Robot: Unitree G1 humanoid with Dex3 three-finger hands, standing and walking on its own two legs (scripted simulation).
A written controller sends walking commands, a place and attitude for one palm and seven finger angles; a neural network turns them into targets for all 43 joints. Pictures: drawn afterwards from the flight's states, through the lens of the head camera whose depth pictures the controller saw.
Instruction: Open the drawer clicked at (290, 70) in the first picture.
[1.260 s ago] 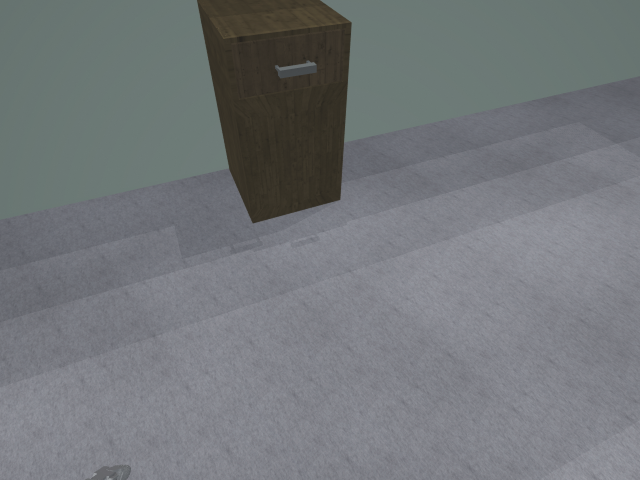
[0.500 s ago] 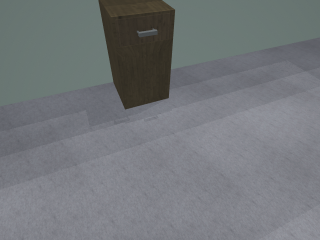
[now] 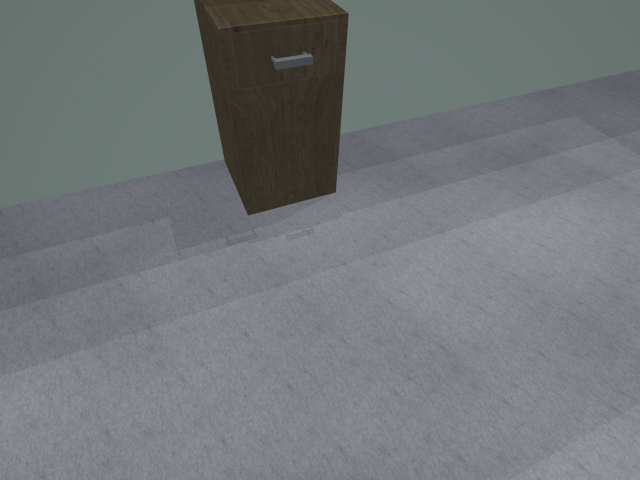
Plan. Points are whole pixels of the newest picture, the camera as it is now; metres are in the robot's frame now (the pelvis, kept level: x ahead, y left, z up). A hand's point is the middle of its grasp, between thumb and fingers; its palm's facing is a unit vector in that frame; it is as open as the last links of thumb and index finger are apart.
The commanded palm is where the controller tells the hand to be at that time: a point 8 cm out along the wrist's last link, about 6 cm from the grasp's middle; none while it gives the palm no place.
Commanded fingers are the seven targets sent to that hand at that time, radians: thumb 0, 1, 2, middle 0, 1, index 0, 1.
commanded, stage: look at it before walking up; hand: left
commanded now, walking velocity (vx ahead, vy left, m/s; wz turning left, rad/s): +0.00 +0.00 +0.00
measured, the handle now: (291, 59) +1.39 +0.18 -0.08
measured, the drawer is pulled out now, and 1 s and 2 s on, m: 0.00 0.00 0.00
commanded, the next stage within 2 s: walk to a spot facing it in 0.18 s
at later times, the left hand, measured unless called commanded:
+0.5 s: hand out of the picture +0.06 +0.22 -0.17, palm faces -0.06 -0.96 -0.26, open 7.4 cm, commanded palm none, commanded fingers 0.00 0.90 0.90 -0.20 -0.30 -0.20 -0.30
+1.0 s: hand (243, 476) +0.17 +0.12 -0.17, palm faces -0.22 -0.96 -0.17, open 7.4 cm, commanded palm none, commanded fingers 0.00 0.90 0.90 -0.20 -0.30 -0.20 -0.30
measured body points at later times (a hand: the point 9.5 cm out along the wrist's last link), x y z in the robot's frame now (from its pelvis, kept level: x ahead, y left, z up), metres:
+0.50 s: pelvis +0.03 +0.00 -0.01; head +0.02 +0.00 +0.44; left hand +0.07 +0.27 -0.15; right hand +0.07 -0.28 -0.15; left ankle +0.00 +0.12 -0.74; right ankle +0.00 -0.12 -0.74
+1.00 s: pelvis +0.18 -0.06 +0.00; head +0.20 -0.06 +0.44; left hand +0.18 +0.17 -0.16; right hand +0.23 -0.32 -0.14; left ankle +0.31 +0.05 -0.68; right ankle +0.06 -0.12 -0.74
